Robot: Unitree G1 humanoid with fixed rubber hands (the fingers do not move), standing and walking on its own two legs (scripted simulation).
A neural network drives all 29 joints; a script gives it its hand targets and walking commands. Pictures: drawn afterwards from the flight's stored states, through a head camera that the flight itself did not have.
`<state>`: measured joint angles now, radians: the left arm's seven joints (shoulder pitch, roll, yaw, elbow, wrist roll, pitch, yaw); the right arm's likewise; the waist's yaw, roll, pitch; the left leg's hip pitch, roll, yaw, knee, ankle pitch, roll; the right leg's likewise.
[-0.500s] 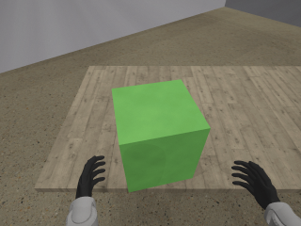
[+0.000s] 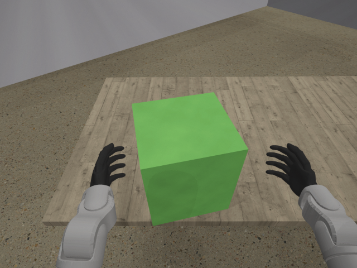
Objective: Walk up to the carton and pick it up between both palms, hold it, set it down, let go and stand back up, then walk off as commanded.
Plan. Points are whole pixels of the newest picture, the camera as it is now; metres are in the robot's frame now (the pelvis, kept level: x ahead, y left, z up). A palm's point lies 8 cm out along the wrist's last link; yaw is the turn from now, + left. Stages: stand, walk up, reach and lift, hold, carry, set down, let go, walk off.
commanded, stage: reach and lift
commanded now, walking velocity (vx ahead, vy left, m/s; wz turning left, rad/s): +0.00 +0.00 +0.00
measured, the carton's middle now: (183, 159) +0.40 +0.01 +0.03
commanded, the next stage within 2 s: none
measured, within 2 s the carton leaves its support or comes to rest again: neither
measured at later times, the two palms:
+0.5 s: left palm (107, 147) +0.34 +0.16 +0.15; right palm (294, 133) +0.37 -0.23 +0.15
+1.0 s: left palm (107, 138) +0.37 +0.17 +0.14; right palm (283, 123) +0.41 -0.22 +0.15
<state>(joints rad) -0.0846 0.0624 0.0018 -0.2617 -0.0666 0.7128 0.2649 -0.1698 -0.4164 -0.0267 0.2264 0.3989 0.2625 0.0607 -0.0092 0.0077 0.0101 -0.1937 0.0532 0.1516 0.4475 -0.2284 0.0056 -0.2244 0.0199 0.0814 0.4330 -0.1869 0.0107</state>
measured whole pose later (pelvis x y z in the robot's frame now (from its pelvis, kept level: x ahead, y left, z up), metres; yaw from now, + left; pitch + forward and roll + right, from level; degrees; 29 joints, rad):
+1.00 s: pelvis +0.00 +0.00 +0.00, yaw +0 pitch +0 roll -1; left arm -0.59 0.07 0.11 0.15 -0.10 0.78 0.29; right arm -0.71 -0.46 -0.03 0.57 0.41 0.37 0.09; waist 0.03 0.05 0.05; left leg -0.21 0.06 0.15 0.45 -0.23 0.01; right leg -0.22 0.02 0.08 0.40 -0.17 0.01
